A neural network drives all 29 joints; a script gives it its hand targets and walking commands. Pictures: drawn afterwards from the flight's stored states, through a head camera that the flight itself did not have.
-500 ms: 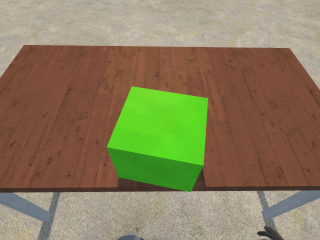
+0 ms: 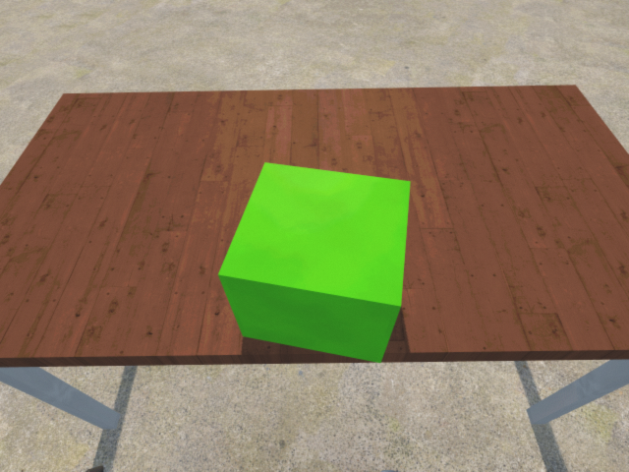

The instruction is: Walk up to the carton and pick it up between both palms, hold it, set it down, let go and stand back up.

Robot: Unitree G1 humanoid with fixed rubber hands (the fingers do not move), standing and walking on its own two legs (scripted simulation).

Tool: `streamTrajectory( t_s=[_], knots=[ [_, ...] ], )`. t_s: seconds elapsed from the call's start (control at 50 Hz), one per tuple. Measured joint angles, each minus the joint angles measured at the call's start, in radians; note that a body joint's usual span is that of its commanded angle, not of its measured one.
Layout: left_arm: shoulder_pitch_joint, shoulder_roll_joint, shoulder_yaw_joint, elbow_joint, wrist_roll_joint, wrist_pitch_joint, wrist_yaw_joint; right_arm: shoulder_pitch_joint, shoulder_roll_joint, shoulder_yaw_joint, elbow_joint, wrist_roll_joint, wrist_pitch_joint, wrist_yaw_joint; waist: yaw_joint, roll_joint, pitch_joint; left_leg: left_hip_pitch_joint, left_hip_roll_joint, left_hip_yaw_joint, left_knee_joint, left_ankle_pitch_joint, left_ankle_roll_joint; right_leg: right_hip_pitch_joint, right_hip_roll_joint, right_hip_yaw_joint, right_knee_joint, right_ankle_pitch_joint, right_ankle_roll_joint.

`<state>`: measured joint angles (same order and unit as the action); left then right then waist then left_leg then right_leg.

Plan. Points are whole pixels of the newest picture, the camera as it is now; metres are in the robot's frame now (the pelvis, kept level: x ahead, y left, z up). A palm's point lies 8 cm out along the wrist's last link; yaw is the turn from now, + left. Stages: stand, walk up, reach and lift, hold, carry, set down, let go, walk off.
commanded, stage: walk up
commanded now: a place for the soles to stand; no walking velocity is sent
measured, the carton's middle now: (322, 262) +0.42 +0.01 -0.01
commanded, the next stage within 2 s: reach and lift in 1.78 s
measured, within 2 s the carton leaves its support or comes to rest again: neither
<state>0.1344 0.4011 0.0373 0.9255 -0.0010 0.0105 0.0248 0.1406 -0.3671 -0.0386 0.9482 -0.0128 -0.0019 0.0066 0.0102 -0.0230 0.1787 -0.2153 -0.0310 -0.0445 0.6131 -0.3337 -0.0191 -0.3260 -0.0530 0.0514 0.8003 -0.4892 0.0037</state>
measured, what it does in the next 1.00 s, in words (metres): steps on the spot: right foot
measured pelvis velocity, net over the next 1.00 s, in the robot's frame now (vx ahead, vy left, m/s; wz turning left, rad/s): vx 0.01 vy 0.00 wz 0.00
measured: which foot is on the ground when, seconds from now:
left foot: down 0.00-1.00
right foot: up 0.00-0.02, down 0.04-1.00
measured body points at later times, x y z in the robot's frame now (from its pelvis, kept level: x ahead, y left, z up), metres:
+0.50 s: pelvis -0.01 +0.01 +0.02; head +0.01 +0.01 +0.47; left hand +0.07 +0.31 -0.11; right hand +0.08 -0.30 -0.11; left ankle +0.00 +0.14 -0.72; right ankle +0.03 -0.14 -0.72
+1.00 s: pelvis +0.01 +0.00 +0.02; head +0.02 +0.00 +0.47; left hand +0.09 +0.30 -0.11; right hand +0.08 -0.31 -0.11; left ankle +0.00 +0.14 -0.72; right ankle +0.03 -0.14 -0.72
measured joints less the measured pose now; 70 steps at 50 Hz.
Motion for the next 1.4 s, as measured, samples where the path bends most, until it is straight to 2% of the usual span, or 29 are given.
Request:
streamTrajectory(
  t_s=[0.02,0.04,0.06,0.08,0.16,0.28,0.46,0.74,0.86,1.22,1.4],
  knots=[
    [-0.003,-0.005,-0.003,0.009,-0.002,-0.001,-0.004,0.008,0.003,0.004,0.006,0.001,-0.001,0.002,-0.004,0.006,-0.013,0.000,0.008,-0.012,0.001,-0.003,-0.001,0.017,0.011,-0.010,-0.035,-0.006,-0.007],
    [0.000,-0.009,-0.005,0.017,-0.003,-0.009,-0.008,0.010,0.006,0.008,0.014,0.004,0.003,0.004,0.002,0.007,-0.027,0.002,0.015,-0.013,0.003,-0.006,-0.004,0.041,0.014,-0.017,-0.105,0.053,-0.012],
    [0.006,-0.011,-0.006,0.024,0.000,-0.018,-0.013,0.004,0.006,0.013,0.020,0.011,0.008,0.005,0.006,0.006,-0.037,0.004,0.021,-0.007,0.011,-0.012,-0.008,0.054,0.018,-0.015,-0.153,0.196,-0.007],
    [0.008,-0.018,-0.007,0.034,0.003,-0.023,-0.016,-0.005,0.003,0.015,0.023,0.018,0.010,0.003,0.003,0.015,-0.039,0.003,0.031,-0.010,0.028,-0.020,-0.011,0.060,0.026,-0.020,-0.158,0.241,0.001],
    [0.000,-0.054,-0.019,0.075,0.015,-0.017,-0.020,-0.027,-0.016,0.009,0.031,0.025,0.012,-0.003,-0.011,0.039,-0.061,0.008,0.036,-0.017,0.030,-0.020,-0.007,0.077,0.029,-0.028,-0.167,0.191,0.022],
    [-0.028,-0.059,-0.026,0.115,0.008,-0.012,-0.041,-0.034,-0.009,0.023,0.076,0.004,-0.003,0.010,-0.005,0.028,-0.083,0.023,0.037,-0.012,-0.070,0.046,-0.001,0.098,0.027,-0.024,-0.281,0.260,0.026],
    [-0.050,-0.043,-0.030,0.181,0.002,-0.020,-0.044,-0.045,0.001,0.037,0.135,0.009,-0.008,0.011,0.001,0.018,-0.073,0.055,0.040,-0.014,-0.174,0.107,-0.005,0.135,0.027,-0.027,-0.394,0.325,0.030],
    [-0.059,-0.067,-0.029,0.229,0.003,-0.024,-0.046,-0.079,-0.003,0.042,0.165,0.010,-0.015,0.008,0.010,0.053,-0.099,0.097,0.045,-0.010,-0.252,0.139,-0.010,0.167,0.029,-0.025,-0.453,0.349,0.026],
    [-0.052,-0.070,-0.024,0.222,0.010,-0.028,-0.044,-0.068,-0.010,0.036,0.169,0.000,-0.005,0.009,0.004,0.057,-0.114,0.088,0.053,-0.013,-0.246,0.131,-0.009,0.167,0.037,-0.029,-0.464,0.350,0.023],
    [-0.060,-0.058,-0.022,0.210,0.005,-0.022,-0.031,0.005,-0.002,0.030,0.169,0.007,-0.011,0.005,-0.025,0.026,-0.123,0.123,0.045,-0.014,-0.247,0.084,-0.006,0.187,0.028,-0.033,-0.430,0.282,0.025],
    [-0.086,-0.062,-0.019,0.188,0.005,-0.020,-0.026,-0.019,0.004,0.027,0.141,0.005,-0.008,0.000,-0.017,0.040,-0.114,0.142,0.041,-0.019,-0.244,0.073,-0.003,0.208,0.023,-0.038,-0.425,0.266,0.027]
  ],
)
